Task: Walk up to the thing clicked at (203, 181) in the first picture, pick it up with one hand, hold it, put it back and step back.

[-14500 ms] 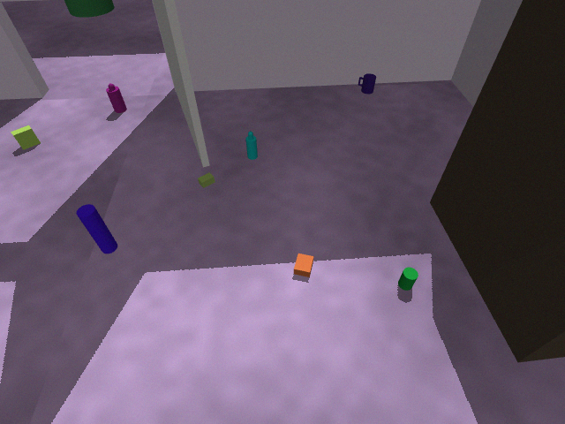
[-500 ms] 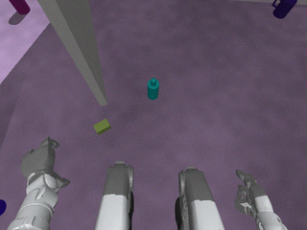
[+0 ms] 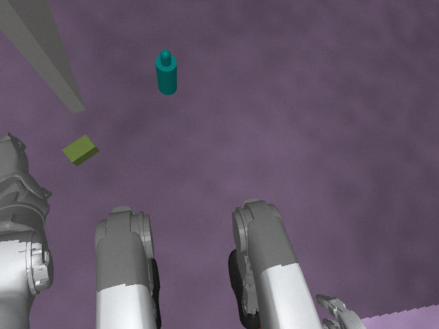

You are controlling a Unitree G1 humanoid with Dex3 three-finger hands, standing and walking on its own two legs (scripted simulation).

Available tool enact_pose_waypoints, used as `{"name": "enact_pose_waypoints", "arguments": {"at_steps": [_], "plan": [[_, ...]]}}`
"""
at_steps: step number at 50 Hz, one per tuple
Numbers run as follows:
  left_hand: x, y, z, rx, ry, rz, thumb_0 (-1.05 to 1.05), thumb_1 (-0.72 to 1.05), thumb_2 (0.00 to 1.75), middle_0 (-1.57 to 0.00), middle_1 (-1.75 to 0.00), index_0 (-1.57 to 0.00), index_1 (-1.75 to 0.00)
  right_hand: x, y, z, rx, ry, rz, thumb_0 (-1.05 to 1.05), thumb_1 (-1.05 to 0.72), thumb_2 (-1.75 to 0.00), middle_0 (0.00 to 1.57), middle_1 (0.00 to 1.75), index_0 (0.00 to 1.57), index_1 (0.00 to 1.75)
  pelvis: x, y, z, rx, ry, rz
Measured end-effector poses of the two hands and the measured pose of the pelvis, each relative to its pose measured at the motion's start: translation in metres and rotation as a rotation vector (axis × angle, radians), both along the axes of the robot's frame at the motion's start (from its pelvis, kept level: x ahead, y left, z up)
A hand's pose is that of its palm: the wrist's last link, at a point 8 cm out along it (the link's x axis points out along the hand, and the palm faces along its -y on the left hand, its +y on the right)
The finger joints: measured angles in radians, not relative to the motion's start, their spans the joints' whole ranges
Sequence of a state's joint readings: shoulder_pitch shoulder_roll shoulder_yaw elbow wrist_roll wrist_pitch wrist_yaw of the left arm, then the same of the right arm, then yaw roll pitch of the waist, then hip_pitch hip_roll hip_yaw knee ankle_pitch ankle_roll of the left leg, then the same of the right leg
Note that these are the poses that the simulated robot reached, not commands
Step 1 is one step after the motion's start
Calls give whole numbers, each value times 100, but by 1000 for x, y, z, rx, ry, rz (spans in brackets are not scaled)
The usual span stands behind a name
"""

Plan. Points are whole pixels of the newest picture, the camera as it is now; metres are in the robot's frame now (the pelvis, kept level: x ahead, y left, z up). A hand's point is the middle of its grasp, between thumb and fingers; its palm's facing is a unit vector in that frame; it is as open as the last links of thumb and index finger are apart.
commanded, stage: rise first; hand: left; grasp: from above
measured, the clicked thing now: (81, 150) +0.52 +0.33 -0.36
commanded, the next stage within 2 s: none
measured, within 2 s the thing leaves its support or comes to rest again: neither
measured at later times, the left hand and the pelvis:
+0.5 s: hand (43, 163) +0.44 +0.35 -0.22, palm faces -0.27 -0.31 -0.91, open 12.3 cm; pelvis +0.01 +0.00 -0.06, yaw -2 degrees
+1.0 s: hand (48, 158) +0.46 +0.36 -0.25, palm faces -0.27 -0.32 -0.91, open 12.8 cm; pelvis +0.01 +0.00 -0.07, yaw -5 degrees
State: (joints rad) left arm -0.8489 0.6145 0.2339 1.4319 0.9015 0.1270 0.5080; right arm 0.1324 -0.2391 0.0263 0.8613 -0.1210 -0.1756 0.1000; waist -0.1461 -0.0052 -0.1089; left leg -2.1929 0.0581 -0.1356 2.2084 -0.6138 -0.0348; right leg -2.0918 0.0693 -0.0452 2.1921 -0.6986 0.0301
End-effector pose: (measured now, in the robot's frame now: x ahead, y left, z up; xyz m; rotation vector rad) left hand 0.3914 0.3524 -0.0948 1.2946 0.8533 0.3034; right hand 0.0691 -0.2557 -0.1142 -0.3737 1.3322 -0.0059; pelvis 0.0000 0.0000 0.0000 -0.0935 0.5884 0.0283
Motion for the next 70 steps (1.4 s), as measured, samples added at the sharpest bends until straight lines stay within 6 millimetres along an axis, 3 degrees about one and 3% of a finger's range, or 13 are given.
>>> {"name": "enact_pose_waypoints", "arguments": {"at_steps": [11,29,47,70], "plan": [[29,5,-34,-6,30,25,0,-21,74,-40,-75,-40,-75,-18,2,-22,27,52,0,1,-90,-89,20,29,20,30,5,5,-30,-13,3,-12],[57,3,-73,-22,20,31,0,-26,76,-35,-82,-36,-81,-10,3,-54,82,72,54,0,-91,-90,20,29,20,30,11,1,-63,-20,-28,-39],[70,8,-93,-30,30,28,0,-32,79,-33,-83,-33,-83,-21,-1,-46,56,116,68,0,-92,-90,19,29,19,30,13,4,-71,-43,-53,-56],[82,16,-98,-25,26,39,0,-29,77,-37,-78,-36,-78,-29,8,-34,46,118,94,0,-93,-90,20,29,19,30,11,8,-70,-74,-70,-66]]}}
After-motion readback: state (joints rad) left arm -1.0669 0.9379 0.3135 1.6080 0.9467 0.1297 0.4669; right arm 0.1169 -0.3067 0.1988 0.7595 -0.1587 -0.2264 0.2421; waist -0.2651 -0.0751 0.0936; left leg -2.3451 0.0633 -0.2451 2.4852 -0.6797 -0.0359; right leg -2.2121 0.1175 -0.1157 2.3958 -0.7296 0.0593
